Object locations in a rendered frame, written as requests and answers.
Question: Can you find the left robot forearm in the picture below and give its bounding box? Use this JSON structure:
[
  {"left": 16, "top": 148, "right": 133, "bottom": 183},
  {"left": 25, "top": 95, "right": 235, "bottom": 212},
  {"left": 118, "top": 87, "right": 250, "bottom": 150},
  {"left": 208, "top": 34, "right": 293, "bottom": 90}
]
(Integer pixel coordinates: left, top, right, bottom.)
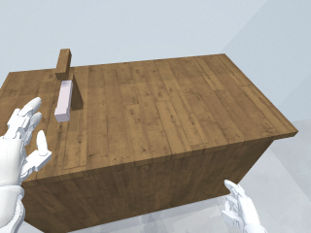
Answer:
[{"left": 0, "top": 185, "right": 25, "bottom": 233}]

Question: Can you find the right robot forearm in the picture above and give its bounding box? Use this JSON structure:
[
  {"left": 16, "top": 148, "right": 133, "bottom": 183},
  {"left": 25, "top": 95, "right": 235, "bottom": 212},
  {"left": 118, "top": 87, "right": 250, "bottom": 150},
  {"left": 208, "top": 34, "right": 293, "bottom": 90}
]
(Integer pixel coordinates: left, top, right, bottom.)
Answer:
[{"left": 243, "top": 223, "right": 267, "bottom": 233}]

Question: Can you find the tap lever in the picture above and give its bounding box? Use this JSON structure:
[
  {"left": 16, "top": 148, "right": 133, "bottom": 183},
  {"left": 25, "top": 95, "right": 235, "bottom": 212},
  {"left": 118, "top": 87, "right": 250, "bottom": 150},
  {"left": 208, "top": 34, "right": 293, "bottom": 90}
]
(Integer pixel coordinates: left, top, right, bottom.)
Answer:
[{"left": 54, "top": 80, "right": 73, "bottom": 122}]

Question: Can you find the counter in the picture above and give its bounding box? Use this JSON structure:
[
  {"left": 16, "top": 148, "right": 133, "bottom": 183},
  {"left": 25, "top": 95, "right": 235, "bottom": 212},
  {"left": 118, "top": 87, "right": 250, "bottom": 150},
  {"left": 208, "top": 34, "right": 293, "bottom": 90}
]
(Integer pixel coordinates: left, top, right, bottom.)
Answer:
[{"left": 0, "top": 49, "right": 298, "bottom": 233}]

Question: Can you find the right robot hand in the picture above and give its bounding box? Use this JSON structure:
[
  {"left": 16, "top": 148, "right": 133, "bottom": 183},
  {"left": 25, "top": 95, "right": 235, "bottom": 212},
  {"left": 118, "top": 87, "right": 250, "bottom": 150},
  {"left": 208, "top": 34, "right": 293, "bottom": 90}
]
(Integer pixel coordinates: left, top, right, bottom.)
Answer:
[{"left": 222, "top": 180, "right": 261, "bottom": 231}]

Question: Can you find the left robot hand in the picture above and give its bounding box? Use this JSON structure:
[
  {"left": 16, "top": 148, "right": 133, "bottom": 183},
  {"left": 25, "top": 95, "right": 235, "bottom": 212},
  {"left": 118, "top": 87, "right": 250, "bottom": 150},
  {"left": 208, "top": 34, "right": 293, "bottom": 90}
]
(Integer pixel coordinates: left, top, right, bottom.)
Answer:
[{"left": 0, "top": 97, "right": 52, "bottom": 186}]

